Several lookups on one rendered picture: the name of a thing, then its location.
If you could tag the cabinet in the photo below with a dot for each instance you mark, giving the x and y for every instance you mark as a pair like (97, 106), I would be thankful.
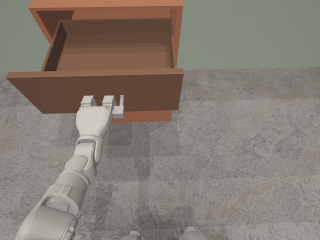
(47, 14)

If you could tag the robot shin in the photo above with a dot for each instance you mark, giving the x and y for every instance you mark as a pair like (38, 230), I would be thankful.
(134, 233)
(190, 229)

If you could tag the drawer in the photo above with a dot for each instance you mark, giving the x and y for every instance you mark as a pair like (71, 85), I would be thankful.
(134, 57)

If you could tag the right robot shin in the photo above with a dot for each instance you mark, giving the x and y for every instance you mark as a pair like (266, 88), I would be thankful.
(190, 229)

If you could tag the robot left forearm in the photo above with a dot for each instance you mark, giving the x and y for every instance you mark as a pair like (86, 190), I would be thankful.
(67, 193)

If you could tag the left robot hand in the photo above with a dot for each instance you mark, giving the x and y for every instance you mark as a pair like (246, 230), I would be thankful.
(92, 119)

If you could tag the left robot upper arm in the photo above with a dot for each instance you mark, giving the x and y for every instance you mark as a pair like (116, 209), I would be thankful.
(48, 223)

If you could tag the handle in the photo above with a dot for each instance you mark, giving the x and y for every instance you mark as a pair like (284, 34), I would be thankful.
(118, 112)

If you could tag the left robot shin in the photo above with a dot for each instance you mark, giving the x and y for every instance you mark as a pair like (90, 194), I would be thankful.
(134, 233)

